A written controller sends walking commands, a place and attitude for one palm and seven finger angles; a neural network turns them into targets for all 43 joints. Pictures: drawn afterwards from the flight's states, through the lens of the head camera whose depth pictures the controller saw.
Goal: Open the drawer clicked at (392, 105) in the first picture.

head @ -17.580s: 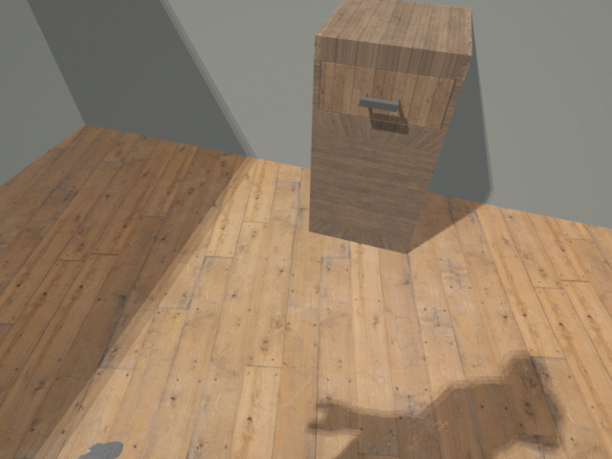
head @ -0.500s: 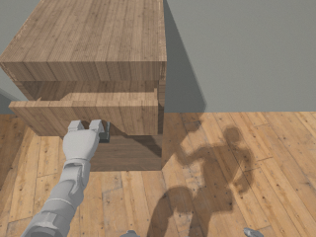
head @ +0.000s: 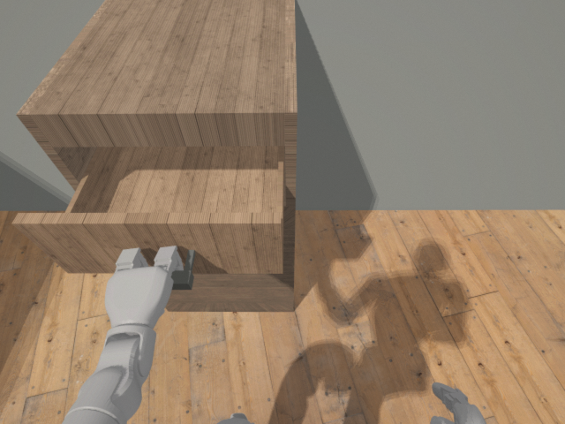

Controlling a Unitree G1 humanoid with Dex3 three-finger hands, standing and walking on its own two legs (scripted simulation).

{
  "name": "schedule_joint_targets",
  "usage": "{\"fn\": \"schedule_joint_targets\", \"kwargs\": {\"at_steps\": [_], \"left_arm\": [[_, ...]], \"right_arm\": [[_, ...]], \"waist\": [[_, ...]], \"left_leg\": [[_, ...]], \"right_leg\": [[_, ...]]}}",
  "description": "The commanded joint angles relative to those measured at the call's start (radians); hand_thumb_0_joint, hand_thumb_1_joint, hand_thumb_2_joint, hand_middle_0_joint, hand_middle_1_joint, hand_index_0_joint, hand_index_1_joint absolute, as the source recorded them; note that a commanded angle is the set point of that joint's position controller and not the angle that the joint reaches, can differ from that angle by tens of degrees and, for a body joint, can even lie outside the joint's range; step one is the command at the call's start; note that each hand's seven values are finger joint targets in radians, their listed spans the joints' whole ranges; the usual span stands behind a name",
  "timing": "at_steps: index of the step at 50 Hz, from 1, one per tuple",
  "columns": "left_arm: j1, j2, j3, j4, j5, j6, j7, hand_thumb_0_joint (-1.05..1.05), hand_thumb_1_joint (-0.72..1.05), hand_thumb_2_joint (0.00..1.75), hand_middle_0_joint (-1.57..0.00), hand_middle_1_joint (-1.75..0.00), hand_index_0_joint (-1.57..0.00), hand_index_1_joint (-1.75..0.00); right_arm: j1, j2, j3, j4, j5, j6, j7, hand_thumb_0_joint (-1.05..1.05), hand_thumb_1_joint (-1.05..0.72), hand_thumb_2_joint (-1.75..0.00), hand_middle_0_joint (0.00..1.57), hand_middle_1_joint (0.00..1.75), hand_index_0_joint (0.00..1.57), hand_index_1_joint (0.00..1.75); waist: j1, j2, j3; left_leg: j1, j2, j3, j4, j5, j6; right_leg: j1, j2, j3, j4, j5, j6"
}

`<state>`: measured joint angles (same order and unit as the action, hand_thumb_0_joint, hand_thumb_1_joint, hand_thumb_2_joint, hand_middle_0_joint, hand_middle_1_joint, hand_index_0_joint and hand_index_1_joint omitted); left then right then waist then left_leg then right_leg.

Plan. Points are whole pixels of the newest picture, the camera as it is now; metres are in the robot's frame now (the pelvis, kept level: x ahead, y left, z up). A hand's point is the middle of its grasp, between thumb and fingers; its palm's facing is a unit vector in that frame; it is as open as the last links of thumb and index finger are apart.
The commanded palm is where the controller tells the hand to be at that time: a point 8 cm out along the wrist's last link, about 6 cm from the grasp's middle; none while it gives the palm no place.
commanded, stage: pull the drawer open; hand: left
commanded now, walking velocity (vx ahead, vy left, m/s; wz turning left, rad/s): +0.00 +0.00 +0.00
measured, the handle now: (157, 268) +0.36 +0.21 -0.02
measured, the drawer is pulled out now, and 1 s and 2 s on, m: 0.16 0.27 0.30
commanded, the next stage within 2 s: open the thumb to release the handle in 1.42 s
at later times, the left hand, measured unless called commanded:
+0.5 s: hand (147, 339) +0.25 +0.21 -0.04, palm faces -0.01 -0.08 -1.00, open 5.6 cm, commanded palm +0.21 +0.22 +0.02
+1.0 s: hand (137, 381) +0.20 +0.21 -0.04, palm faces -0.02 -0.10 -0.99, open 5.7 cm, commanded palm +0.15 +0.21 +0.02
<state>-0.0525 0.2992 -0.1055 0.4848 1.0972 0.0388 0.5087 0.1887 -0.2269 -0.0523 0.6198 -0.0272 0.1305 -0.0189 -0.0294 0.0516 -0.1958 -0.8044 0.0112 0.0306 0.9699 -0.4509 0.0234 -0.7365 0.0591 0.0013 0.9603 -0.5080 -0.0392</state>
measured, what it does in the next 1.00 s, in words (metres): stands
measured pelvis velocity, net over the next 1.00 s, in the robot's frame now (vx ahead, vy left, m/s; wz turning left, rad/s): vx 0.00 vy -0.01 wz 0.00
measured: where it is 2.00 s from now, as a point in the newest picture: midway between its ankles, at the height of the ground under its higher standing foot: outside the picture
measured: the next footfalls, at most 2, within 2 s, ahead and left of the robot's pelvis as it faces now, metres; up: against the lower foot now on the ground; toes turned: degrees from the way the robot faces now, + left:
none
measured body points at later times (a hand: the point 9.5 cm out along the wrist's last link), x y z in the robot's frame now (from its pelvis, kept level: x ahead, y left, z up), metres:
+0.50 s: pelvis +0.00 +0.00 +0.00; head +0.05 -0.02 +0.44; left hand +0.25 +0.21 +0.02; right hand +0.16 -0.25 -0.11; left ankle +0.01 +0.11 -0.68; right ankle -0.03 -0.10 -0.68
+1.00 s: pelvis +0.00 -0.01 -0.01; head +0.04 -0.03 +0.43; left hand +0.19 +0.21 +0.02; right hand +0.20 -0.23 -0.11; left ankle +0.01 +0.11 -0.68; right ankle -0.03 -0.10 -0.68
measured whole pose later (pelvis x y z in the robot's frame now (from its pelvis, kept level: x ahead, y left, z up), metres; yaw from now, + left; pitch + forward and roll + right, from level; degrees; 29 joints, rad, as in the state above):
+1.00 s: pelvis +0.00 -0.01 -0.01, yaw +0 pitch +15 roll +0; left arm 0.43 0.31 -0.11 0.07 1.09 0.00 0.54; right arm 0.13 -0.22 -0.01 0.52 -0.05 0.12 0.03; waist 0.02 0.04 -0.20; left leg -0.82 0.01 0.03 1.05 -0.49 0.01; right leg -0.76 0.06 0.00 1.06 -0.56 -0.05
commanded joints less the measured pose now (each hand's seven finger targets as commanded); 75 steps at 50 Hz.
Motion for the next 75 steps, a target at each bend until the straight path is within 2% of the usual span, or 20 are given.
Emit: {"fn": "schedule_joint_targets", "kwargs": {"at_steps": [1,6,7,10,12,13,17,28,36,47,48,52,59,60,64,68,69,70,72,75], "left_arm": [[-0.082,0.152,0.098,-0.209,-0.012,0.006,0.052,0.0,0.9,0.9,-0.4,-1.35,-0.4,-1.35],[-0.005,0.181,0.133,-0.231,-0.011,-0.002,0.053,0.0,0.9,0.9,-0.4,-1.35,-0.4,-1.35],[-0.025,0.174,0.116,-0.262,-0.006,-0.007,0.055,0.0,0.9,0.9,-0.4,-1.35,-0.4,-1.35],[0.049,0.139,0.091,-0.275,-0.005,0.001,0.061,0.0,0.9,0.9,-0.4,-1.35,-0.4,-1.35],[0.044,0.164,0.115,-0.302,-0.004,-0.001,0.063,0.0,0.9,0.9,-0.4,-1.35,-0.4,-1.35],[0.097,0.155,0.115,-0.289,-0.008,0.005,0.064,0.0,0.9,0.9,-0.4,-1.35,-0.4,-1.35],[0.158,0.166,0.125,-0.343,-0.013,0.007,0.069,0.0,0.9,0.9,-0.4,-1.35,-0.4,-1.35],[0.316,0.11,0.074,-0.474,-0.013,0.009,0.082,0.0,0.9,0.9,-0.4,-1.35,-0.4,-1.35],[0.4,0.13,0.101,-0.516,-0.014,0.006,0.089,0.0,0.9,0.9,-0.4,-1.35,-0.4,-1.35],[0.577,0.146,0.12,-0.595,-0.015,-0.033,0.087,0.0,0.9,0.9,-0.4,-1.35,-0.4,-1.35],[0.618,0.128,0.106,-0.595,-0.019,-0.033,0.086,0.0,0.9,0.9,-0.4,-1.35,-0.4,-1.35],[0.636,0.169,0.151,-0.618,-0.013,-0.052,0.089,0.0,0.9,0.9,-0.4,-1.35,-0.4,-1.35],[0.724,0.162,0.149,-0.677,-0.019,-0.079,0.089,0.0,0.9,0.9,-0.4,-1.35,-0.4,-1.35],[0.738,0.147,0.131,-0.676,-0.02,-0.078,0.085,0.0,0.9,0.9,-0.4,-1.35,-0.4,-1.35],[0.781,0.173,0.164,-0.699,-0.029,-0.098,0.08,0.0,0.9,0.9,-0.4,-1.35,-0.4,-1.35],[0.808,0.156,0.153,-0.702,-0.032,-0.113,0.073,0.0,0.9,0.9,-0.4,-1.35,-0.4,-1.35],[0.787,0.179,0.173,-0.714,-0.032,-0.119,0.073,0.0,0.9,0.9,-0.4,-1.35,-0.4,-1.35],[0.808,0.164,0.163,-0.71,-0.029,-0.121,0.074,0.0,0.9,0.9,-0.4,-1.35,-0.4,-1.35],[0.788,0.177,0.172,-0.726,-0.032,-0.125,0.074,0.0,0.9,0.9,-0.4,-1.35,-0.4,-1.35],[0.826,0.174,0.178,-0.715,-0.042,-0.13,0.071,0.0,0.9,0.9,-0.4,-1.35,-0.4,-1.35]], "right_arm": [[-0.045,-0.123,-0.038,-0.126,0.002,-0.041,-0.009,0.0,-0.9,-0.9,0.2,0.3,0.2,0.3],[-0.067,-0.123,-0.032,-0.138,0.001,-0.045,-0.013,0.0,-0.9,-0.9,0.2,0.3,0.2,0.3],[-0.075,-0.119,-0.028,-0.137,-0.001,-0.043,-0.012,0.0,-0.9,-0.9,0.2,0.3,0.2,0.3],[-0.075,-0.116,-0.032,-0.147,-0.002,-0.045,-0.006,0.0,-0.9,-0.9,0.2,0.3,0.2,0.3],[-0.088,-0.118,-0.028,-0.145,-0.003,-0.043,-0.004,0.0,-0.9,-0.9,0.2,0.3,0.2,0.3],[-0.081,-0.116,-0.031,-0.154,-0.002,-0.045,-0.005,0.0,-0.9,-0.9,0.2,0.3,0.2,0.3],[-0.104,-0.113,-0.023,-0.162,-0.003,-0.044,-0.001,0.0,-0.9,-0.9,0.2,0.3,0.2,0.3],[-0.121,-0.109,-0.02,-0.197,-0.011,-0.045,0.019,0.0,-0.9,-0.9,0.2,0.3,0.2,0.3],[-0.133,-0.108,-0.012,-0.212,-0.015,-0.045,0.023,0.0,-0.9,-0.9,0.2,0.3,0.2,0.3],[-0.161,-0.098,0.005,-0.244,-0.021,-0.046,0.04,0.0,-0.9,-0.9,0.2,0.3,0.2,0.3],[-0.153,-0.097,0.001,-0.253,-0.018,-0.05,0.042,0.0,-0.9,-0.9,0.2,0.3,0.2,0.3],[-0.166,-0.099,0.007,-0.256,-0.024,-0.048,0.046,0.0,-0.9,-0.9,0.2,0.3,0.2,0.3],[-0.162,-0.095,0.005,-0.275,-0.031,-0.053,0.055,0.0,-0.9,-0.9,0.2,0.3,0.2,0.3],[-0.16,-0.096,0.005,-0.279,-0.029,-0.053,0.056,0.0,-0.9,-0.9,0.2,0.3,0.2,0.3],[-0.166,-0.092,0.006,-0.285,-0.034,-0.055,0.058,0.0,-0.9,-0.9,0.2,0.3,0.2,0.3],[-0.161,-0.089,0.006,-0.289,-0.034,-0.058,0.058,0.0,-0.9,-0.9,0.2,0.3,0.2,0.3],[-0.163,-0.091,0.006,-0.286,-0.038,-0.057,0.061,0.0,-0.9,-0.9,0.2,0.3,0.2,0.3],[-0.162,-0.089,0.005,-0.289,-0.037,-0.058,0.061,0.0,-0.9,-0.9,0.2,0.3,0.2,0.3],[-0.161,-0.092,0.008,-0.288,-0.042,-0.058,0.065,0.0,-0.9,-0.9,0.2,0.3,0.2,0.3],[-0.158,-0.088,0.004,-0.287,-0.038,-0.059,0.06,0.0,-0.9,-0.9,0.2,0.3,0.2,0.3]], "waist": [[0.035,-0.029,-0.254],[0.053,-0.036,-0.239],[0.051,-0.027,-0.264],[0.049,-0.022,-0.234],[0.053,-0.039,-0.253],[0.057,-0.039,-0.223],[0.073,-0.03,-0.254],[0.064,-0.021,-0.201],[0.072,-0.05,-0.204],[0.101,-0.045,-0.2],[0.098,-0.029,-0.168],[0.105,-0.036,-0.176],[0.11,-0.026,-0.19],[0.103,-0.013,-0.161],[0.112,-0.056,-0.17],[0.107,-0.031,-0.152],[0.109,-0.057,-0.169],[0.109,-0.029,-0.155],[0.109,-0.045,-0.187],[0.109,-0.052,-0.169]], "left_leg": [[0.254,-0.033,-0.015,-0.082,0.36,0.015],[0.229,-0.039,-0.014,-0.08,0.337,0.014],[0.236,-0.04,-0.009,-0.074,0.338,0.014],[0.243,-0.04,-0.012,-0.07,0.341,0.014],[0.24,-0.038,-0.012,-0.066,0.34,0.013],[0.231,-0.041,-0.013,-0.069,0.332,0.013],[0.242,-0.043,-0.011,-0.068,0.347,0.011],[0.255,-0.035,-0.024,-0.057,0.341,0.011],[0.241,-0.035,-0.031,-0.042,0.331,0.009],[0.21,-0.045,-0.028,-0.016,0.331,0.008],[0.202,-0.043,-0.027,-0.018,0.322,0.01],[0.191,-0.048,-0.027,0.001,0.305,0.008],[0.189,-0.048,-0.03,0.024,0.299,0.008],[0.176,-0.047,-0.03,0.022,0.288,0.011],[0.159,-0.051,-0.029,0.037,0.274,0.01],[0.134,-0.05,-0.028,0.042,0.253,0.015],[0.14,-0.053,-0.028,0.053,0.258,0.012],[0.132,-0.052,-0.027,0.051,0.256,0.014],[0.14,-0.054,-0.029,0.06,0.262,0.011],[0.108,-0.054,-0.025,0.061,0.253,0.015]], "right_leg": [[0.115,0.001,0.003,-0.131,0.477,-0.011],[0.127,-0.001,0.016,-0.129,0.477,-0.012],[0.125,-0.005,0.018,-0.122,0.481,-0.007],[0.107,-0.001,0.011,-0.121,0.473,-0.011],[0.109,-0.002,0.016,-0.116,0.475,-0.009],[0.114,0.0,0.016,-0.12,0.472,-0.011],[0.128,-0.003,0.019,-0.11,0.489,-0.011],[0.077,-0.001,0.0,-0.095,0.443,-0.016],[0.071,0.0,0.003,-0.078,0.435,-0.016],[0.066,-0.004,0.028,-0.051,0.463,-0.017],[0.064,-0.005,0.013,-0.054,0.453,-0.018],[0.039,-0.004,0.039,-0.045,0.442,-0.018],[0.002,-0.004,0.039,-0.027,0.411,-0.022],[0.003,-0.006,0.025,-0.029,0.403,-0.022],[-0.007,-0.007,0.048,-0.026,0.403,-0.021],[-0.005,-0.013,0.038,-0.022,0.399,-0.021],[-0.023,-0.013,0.061,-0.021,0.402,-0.021],[-0.013,-0.014,0.049,-0.02,0.409,-0.021],[-0.028,-0.016,0.07,-0.013,0.409,-0.022],[0.013,-0.021,0.06,-0.017,0.454,-0.017]]}}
